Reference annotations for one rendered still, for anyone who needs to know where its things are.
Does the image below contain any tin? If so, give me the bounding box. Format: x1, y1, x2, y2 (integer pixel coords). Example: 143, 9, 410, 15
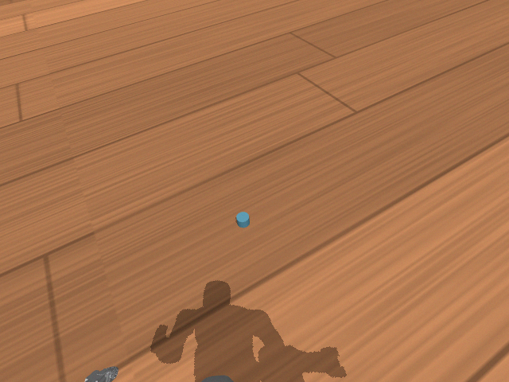
236, 212, 250, 228

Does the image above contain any left robot hand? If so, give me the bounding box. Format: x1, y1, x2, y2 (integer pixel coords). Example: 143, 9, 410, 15
85, 366, 119, 382

